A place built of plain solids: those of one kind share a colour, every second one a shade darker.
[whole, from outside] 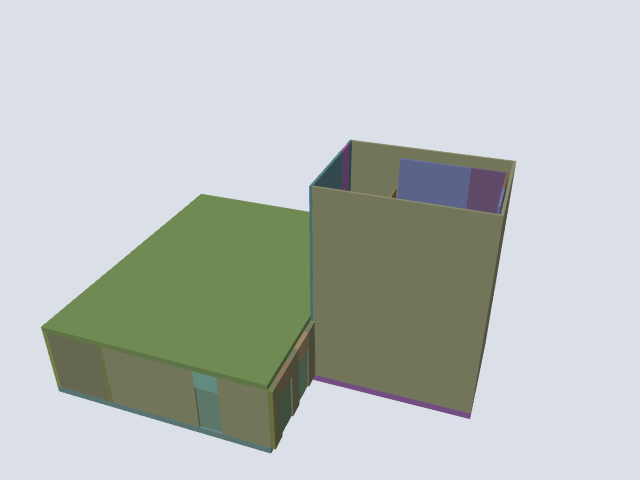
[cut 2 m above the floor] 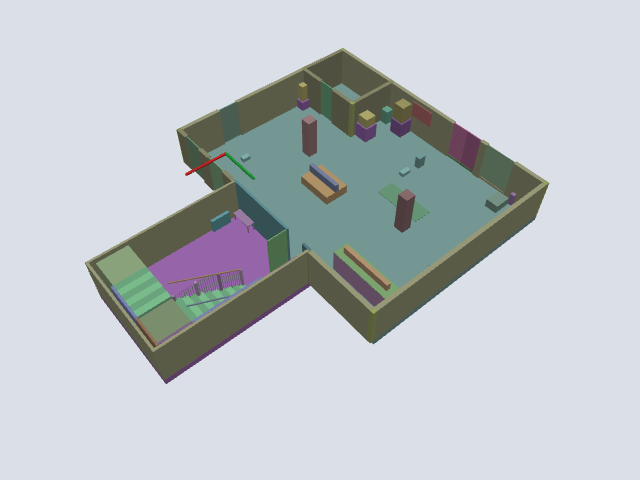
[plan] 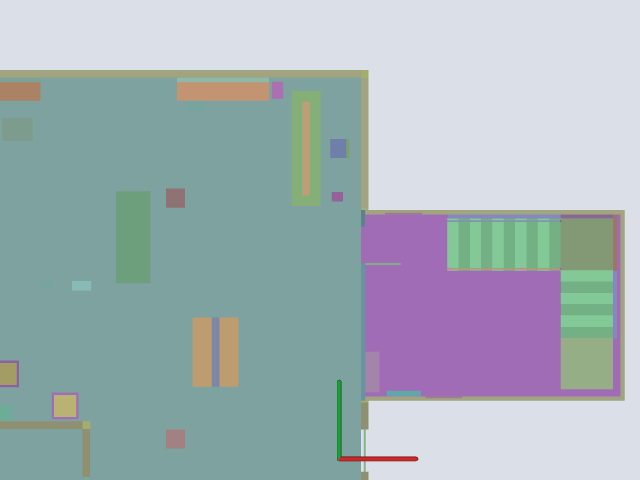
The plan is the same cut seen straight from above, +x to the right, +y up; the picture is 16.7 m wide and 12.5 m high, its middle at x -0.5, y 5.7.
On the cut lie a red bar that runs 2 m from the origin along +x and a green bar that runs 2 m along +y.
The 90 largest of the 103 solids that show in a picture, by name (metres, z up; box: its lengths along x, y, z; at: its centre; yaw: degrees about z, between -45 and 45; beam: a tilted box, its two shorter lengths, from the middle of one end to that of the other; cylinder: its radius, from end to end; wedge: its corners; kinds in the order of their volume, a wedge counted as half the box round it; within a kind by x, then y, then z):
{
 "wall_1": {"box": [0.2, 3.4, 2.9], "at": [-9.19, -0.92, 1.45]},
 "wall_2": {"box": [0.2, 3.99, 2.9], "at": [-9.19, 2.97, 1.45]},
 "wall_3": {"box": [0.2, 0.35, 2.9], "at": [-9.19, 6.74, 1.45]},
 "wall_4": {"box": [0.2, 1.51, 2.9], "at": [-9.19, 9.17, 1.45]},
 "wall_5": {"box": [2.4, 0.2, 2.9], "at": [-7.88, -2.72, 1.45]},
 "wall_6": {"box": [2.4, 0.2, 2.9], "at": [-7.88, 0.88, 1.45]},
 "wall_7": {"box": [0.2, 1.25, 2.9], "at": [-6.58, -2.0, 1.45]},
 "wall_8": {"box": [0.2, 1.25, 2.9], "at": [-6.58, 0.15, 1.45]},
 "wall_9": {"box": [4.01, 0.2, 2.9], "at": [-4.48, -2.72, 1.45]},
 "wall_10": {"box": [9.65, 0.2, 2.9], "at": [-4.26, 10.03, 1.45]},
 "wall_11": {"box": [2.04, 0.2, 2.9], "at": [-0.46, -2.72, 1.45]},
 "wall_12": {"box": [0.2, 0.49, 2.9], "at": [0.67, -2.38, 1.45]},
 "wall_13": {"box": [0.2, 0.7, 2.9], "at": [0.67, -0.69, 1.45]},
 "wall_14": {"box": [0.2, 0.71, 2.9], "at": [0.67, 1.12, 1.45]},
 "wall_15": {"box": [0.2, 3.4, 2.9], "at": [0.67, 8.23, 1.45]},
 "wall_16": {"box": [6.65, 0.11, 8.97], "at": [4.0, 1.57, 4.49]},
 "wall_17": {"box": [6.65, 0.12, 8.97], "at": [4.0, 6.42, 4.49]},
 "wall_18": {"box": [0.11, 4.97, 8.97], "at": [7.38, 4.0, 4.49]},
 "lobby_floor_slab_1": {"box": [9.85, 12.95, 0.3], "at": [-4.36, 3.65, -0.15]},
 "lobby_ceiling_slab_1": {"box": [9.85, 12.95, 0.25], "at": [-4.36, 3.65, 3.02]},
 "floor_slab_1": {"box": [6.87, 4.97, 0.3], "at": [4.0, 4.0, -0.15]},
 "tread_slab_1": {"box": [0.3, 1.36, 0.17], "at": [2.97, 5.58, 0.09]},
 "tread_slab_2": {"box": [0.31, 1.36, 0.34], "at": [3.26, 5.58, 0.17]},
 "tread_slab_3": {"box": [0.3, 1.36, 0.51], "at": [3.55, 5.58, 0.26]},
 "tread_slab_4": {"box": [0.31, 1.36, 0.68], "at": [3.85, 5.58, 0.34]},
 "tread_slab_5": {"box": [0.31, 1.36, 0.85], "at": [4.14, 5.58, 0.43]},
 "tread_slab_6": {"box": [0.31, 1.36, 1.02], "at": [4.44, 5.58, 0.51]},
 "tread_slab_7": {"box": [0.31, 1.36, 1.19], "at": [4.73, 5.58, 0.6]},
 "tread_slab_8": {"box": [0.31, 1.36, 1.36], "at": [5.03, 5.58, 0.68]},
 "tread_slab_9": {"box": [0.31, 1.36, 1.53], "at": [5.32, 5.58, 0.76]},
 "tread_slab_10": {"box": [0.31, 1.36, 1.69], "at": [5.62, 5.58, 0.85]},
 "tread_slab_11": {"box": [1.36, 0.31, 2.88], "at": [6.45, 3.29, 1.44]},
 "tread_slab_12": {"box": [1.36, 0.31, 2.71], "at": [6.45, 3.59, 1.36]},
 "tread_slab_13": {"box": [1.36, 0.31, 2.54], "at": [6.45, 3.88, 1.27]},
 "tread_slab_14": {"box": [1.36, 0.3, 2.37], "at": [6.45, 4.18, 1.19]},
 "tread_slab_15": {"box": [1.36, 0.3, 2.21], "at": [6.45, 4.47, 1.1]},
 "tread_slab_16": {"box": [1.36, 0.3, 2.04], "at": [6.45, 4.76, 1.02]},
 "landing_slab_1": {"box": [1.36, 1.34, 3.05], "at": [6.45, 2.48, 1.53]},
 "landing_slab_2": {"box": [1.37, 1.36, 1.86], "at": [6.45, 5.58, 0.93]},
 "wall_wall_1": {"box": [2.95, 0.1, 8.5], "at": [4.3, 6.31, 4.25]},
 "wall_wall_2": {"box": [0.1, 1.76, 8.5], "at": [7.18, 4.02, 4.25]},
 "wall_cheek_1": {"box": [0.11, 3.58, 8.97], "at": [0.62, 3.31, 4.49]},
 "wall_cheek_2": {"box": [0.11, 0.43, 8.97], "at": [0.62, 6.27, 4.49]},
 "lobby_desk_body_1": {"box": [0.75, 3.0, 1.05], "at": [-0.86, 8.08, 0.52]},
 "lobby_column_shaft_1": {"box": [0.5, 0.5, 2.9], "at": [-4.26, 0.52, 1.45]},
 "lobby_column_shaft_2": {"box": [0.5, 0.5, 2.9], "at": [-4.26, 6.79, 1.45]},
 "wall_land_far_wall_1": {"box": [0.1, 1.46, 8.5], "at": [7.18, 5.63, 4.25]},
 "wall_land_wall_1": {"box": [1.36, 0.1, 8.5], "at": [6.45, 6.31, 4.25]},
 "lobby_seats_seat_1": {"box": [1.2, 0.6, 0.45], "at": [-8.38, 9.63, 0.22]},
 "lobby_seats_seat_2": {"box": [2.4, 0.6, 0.45], "at": [-3.02, 9.63, 0.22]},
 "lobby_island_seat_1": {"box": [1.2, 1.8, 0.45], "at": [-3.22, 2.78, 0.22]},
 "lobby_planter_box_1": {"box": [0.7, 0.7, 0.8], "at": [-8.69, 2.21, 0.4]},
 "lobby_planter_box_2": {"box": [0.7, 0.7, 0.8], "at": [-7.14, 1.38, 0.4]},
 "lobby_planter_box_3": {"box": [0.45, 0.45, 0.5], "at": [-6.21, -2.37, 0.25]},
 "wall_head_1": {"box": [0.11, 0.95, 6.89], "at": [0.62, 5.58, 5.53]},
 "wallpost_1": {"box": [0.2, 0.2, 2.9], "at": [-9.19, -2.72, 1.45]},
 "wallpost_2": {"box": [0.2, 0.2, 2.9], "at": [-9.19, 10.03, 1.45]},
 "wallpost_3": {"box": [0.2, 0.2, 2.9], "at": [-6.58, -2.72, 1.45]},
 "wallpost_4": {"box": [0.2, 0.2, 2.9], "at": [-6.58, 0.88, 1.45]},
 "wallpost_5": {"box": [0.2, 0.2, 2.9], "at": [0.67, -2.72, 1.45]},
 "wallpost_6": {"box": [0.2, 0.2, 2.9], "at": [0.67, 10.03, 1.45]},
 "lobby_planter_plant_1": {"box": [0.58, 0.58, 0.9], "at": [-8.69, 2.21, 1.25]},
 "lobby_planter_plant_2": {"box": [0.58, 0.58, 0.5], "at": [-7.14, 1.38, 1.05]},
 "lobby_planter_plant_3": {"box": [0.33, 0.33, 0.9], "at": [-6.21, -2.37, 0.95]},
 "wall_head_lobby_lift_1": {"box": [0.2, 1.1, 0.8], "at": [0.67, -1.58, 2.5]},
 "wall_head_lobby_lift_2": {"box": [0.2, 1.1, 0.8], "at": [0.67, 0.21, 2.5]},
 "lobby_lift_leaf_1": {"box": [0.06, 1.1, 2.1], "at": [0.67, -1.58, 1.05]},
 "lobby_lift_leaf_2": {"box": [0.06, 1.1, 2.1], "at": [0.67, 0.21, 1.05]},
 "lobby_table_top_1": {"box": [0.8, 0.6, 0.42], "at": [-8.38, 8.58, 0.21]},
 "lobby_entrance_leaf_1": {"box": [0.05, 0.8, 2.28], "at": [-9.19, 5.37, 1.26]},
 "lobby_entrance_leaf_2": {"box": [0.05, 0.8, 2.28], "at": [-9.19, 6.17, 1.26]},
 "lobby_desk_screen_1": {"box": [0.19, 2.44, 0.35], "at": [-0.86, 8.08, 1.26]},
 "wall_head_lobby_back_door_1": {"box": [1.0, 0.2, 0.8], "at": [-1.98, -2.72, 2.5]},
 "lobby_seats_back_1": {"box": [1.2, 0.12, 0.4], "at": [-8.38, 9.87, 0.65]},
 "lobby_seats_back_2": {"box": [2.4, 0.12, 0.35], "at": [-3.02, 9.87, 0.62]},
 "guard_panel_1": {"box": [0.1, 1.49, 1.06], "at": [2.73, 5.62, 6.63]},
 "lobby_runner_top_1": {"box": [0.9, 2.4, 0.07], "at": [-5.36, 5.77, -0.02]},
 "lobby_island_spine_1": {"box": [0.2, 1.8, 0.4], "at": [-3.22, 2.78, 0.65]},
 "lobby_bin_body_1": {"box": [0.4, 0.4, 0.75], "at": [-8.71, 1.2, 0.37]},
 "lobby_desk_chair_seat_1": {"box": [0.5, 0.5, 0.48], "at": [0.01, 8.08, 0.24]},
 "lobby_back_door_leaf_1": {"box": [1.0, 0.05, 2.1], "at": [-1.98, -2.72, 1.05]},
 "lobby_glazing_pane_1": {"box": [0.03, 1.5, 2.28], "at": [-9.19, 7.67, 1.26]},
 "lobby_office_door_leaf_1": {"box": [0.05, 0.9, 2.1], "at": [-6.58, -0.92, 1.05]},
 "lobby_desk_counter_1": {"box": [0.75, 3.0, 0.04], "at": [-0.86, 8.08, 1.07]},
 "door_leaf_1": {"box": [0.96, 0.045, 2.06], "at": [1.68, 6.39, 1.03]},
 "door_front_leaf_open_1": {"box": [0.93, 0.045, 2.07], "at": [1.14, 5.08, 1.04]},
 "furn_radiator_column_body_1": {"box": [0.89, 0.15, 0.64], "at": [1.68, 1.7, 0.32]},
 "lobby_parcel_box_1": {"box": [0.3, 0.45, 0.45], "at": [-1.61, 9.6, 0.22]},
 "lobby_left_box_1": {"box": [0.4, 0.25, 0.6], "at": [-7.63, 4.57, 0.3]},
 "lobby_board_panel_1": {"box": [0.04, 1.2, 0.8], "at": [-9.06, 3.11, 1.4]}
}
